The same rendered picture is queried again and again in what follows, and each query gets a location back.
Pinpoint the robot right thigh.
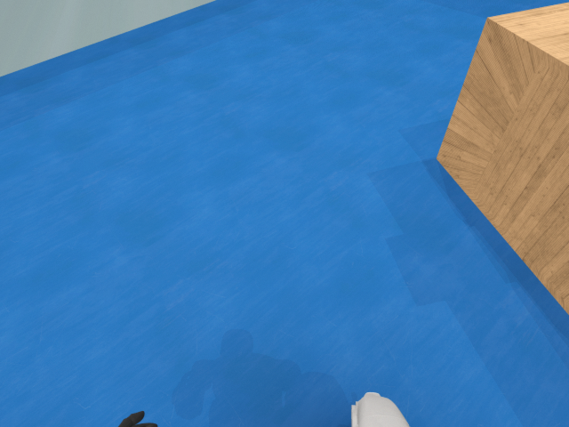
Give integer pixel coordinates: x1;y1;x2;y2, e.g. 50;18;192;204
351;396;410;427

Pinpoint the pedestal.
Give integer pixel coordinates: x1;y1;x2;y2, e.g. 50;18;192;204
437;3;569;315

